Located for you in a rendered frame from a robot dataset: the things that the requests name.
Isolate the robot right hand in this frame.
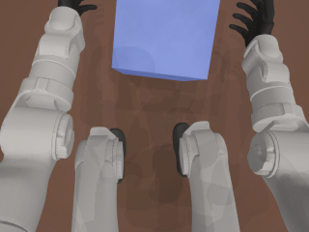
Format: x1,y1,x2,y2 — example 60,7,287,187
229,0,275,47

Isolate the left robot forearm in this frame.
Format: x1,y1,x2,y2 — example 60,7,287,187
0,6,86,154

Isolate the left robot upper arm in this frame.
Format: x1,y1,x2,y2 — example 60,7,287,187
0,105,74,232

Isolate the robot left hand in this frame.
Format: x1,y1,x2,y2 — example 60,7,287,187
57,0,98,16

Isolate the right robot upper arm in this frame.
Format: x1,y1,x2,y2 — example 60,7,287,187
247,130,309,232

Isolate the right robot forearm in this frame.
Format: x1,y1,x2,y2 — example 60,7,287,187
241,34,309,133

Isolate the robot right thigh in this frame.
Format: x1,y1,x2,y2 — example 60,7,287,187
179,129,240,232

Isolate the robot left shin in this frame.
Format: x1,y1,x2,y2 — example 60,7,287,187
74,127,119,180

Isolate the carton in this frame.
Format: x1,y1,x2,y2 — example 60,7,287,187
111,0,220,81

